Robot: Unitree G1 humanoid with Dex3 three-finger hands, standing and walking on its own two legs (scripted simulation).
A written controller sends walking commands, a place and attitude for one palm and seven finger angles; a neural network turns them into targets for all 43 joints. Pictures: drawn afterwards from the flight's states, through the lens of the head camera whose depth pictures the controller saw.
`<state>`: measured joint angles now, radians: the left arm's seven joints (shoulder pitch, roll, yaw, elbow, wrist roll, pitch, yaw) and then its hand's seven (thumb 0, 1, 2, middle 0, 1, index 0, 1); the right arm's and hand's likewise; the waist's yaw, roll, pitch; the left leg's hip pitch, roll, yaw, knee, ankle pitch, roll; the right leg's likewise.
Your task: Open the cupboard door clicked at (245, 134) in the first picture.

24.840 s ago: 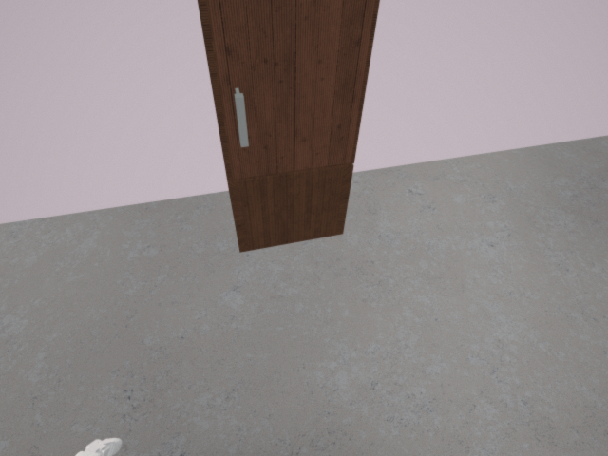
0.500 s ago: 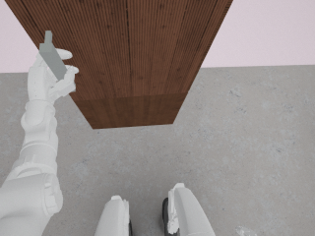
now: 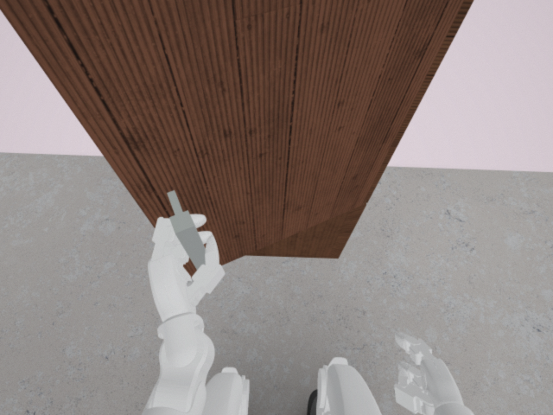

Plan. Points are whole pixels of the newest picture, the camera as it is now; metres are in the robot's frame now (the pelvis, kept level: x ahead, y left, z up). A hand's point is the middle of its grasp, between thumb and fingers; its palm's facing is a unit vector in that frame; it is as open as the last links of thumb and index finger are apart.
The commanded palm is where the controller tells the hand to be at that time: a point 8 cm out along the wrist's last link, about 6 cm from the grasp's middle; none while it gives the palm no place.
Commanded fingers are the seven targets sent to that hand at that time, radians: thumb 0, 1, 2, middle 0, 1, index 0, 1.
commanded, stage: pull the door open along its arc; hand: left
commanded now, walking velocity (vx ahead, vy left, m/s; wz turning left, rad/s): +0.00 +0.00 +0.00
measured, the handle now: (190, 234) +0.36 +0.15 +0.00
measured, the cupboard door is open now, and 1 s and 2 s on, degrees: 27 39 39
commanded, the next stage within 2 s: open thumb and fingers to let go in 0.24 s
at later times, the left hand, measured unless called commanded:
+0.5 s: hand (250, 306) +0.26 +0.05 +0.00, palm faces +0.44 -0.90 -0.04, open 6.3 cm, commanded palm +0.20 +0.09 +0.00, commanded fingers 0.00 0.27 0.63 -0.35 -1.28 -0.35 -1.28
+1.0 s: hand (241, 317) +0.25 +0.06 +0.01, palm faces +0.42 -0.91 -0.01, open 14.2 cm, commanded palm +0.20 +0.10 +0.00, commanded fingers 0.00 -0.50 0.30 -0.20 -0.60 -0.20 -0.60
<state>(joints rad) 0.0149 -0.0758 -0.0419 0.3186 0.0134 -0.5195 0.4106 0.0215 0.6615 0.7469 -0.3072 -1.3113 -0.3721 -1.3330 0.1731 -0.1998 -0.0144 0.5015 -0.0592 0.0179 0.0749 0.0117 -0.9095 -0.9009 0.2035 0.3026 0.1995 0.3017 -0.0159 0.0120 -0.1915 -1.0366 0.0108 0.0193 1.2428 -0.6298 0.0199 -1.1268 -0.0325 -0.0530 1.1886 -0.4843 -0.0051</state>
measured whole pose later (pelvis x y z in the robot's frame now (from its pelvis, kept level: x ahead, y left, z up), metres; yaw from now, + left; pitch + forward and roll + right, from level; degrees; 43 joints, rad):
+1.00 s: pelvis -0.03 -0.03 -0.01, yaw +3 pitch +20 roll +0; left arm 0.16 -0.10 -0.20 0.23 0.11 -0.47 0.56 -0.01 -0.44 0.32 -0.28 -1.01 -0.27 -1.02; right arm 0.18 -0.19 -0.01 0.58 -0.08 -0.13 0.00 0.02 -0.91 -0.90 0.20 0.30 0.20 0.30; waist -0.01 0.02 -0.19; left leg -1.06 0.00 -0.03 1.30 -0.60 -0.03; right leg -1.14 -0.05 -0.10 1.27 -0.49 -0.06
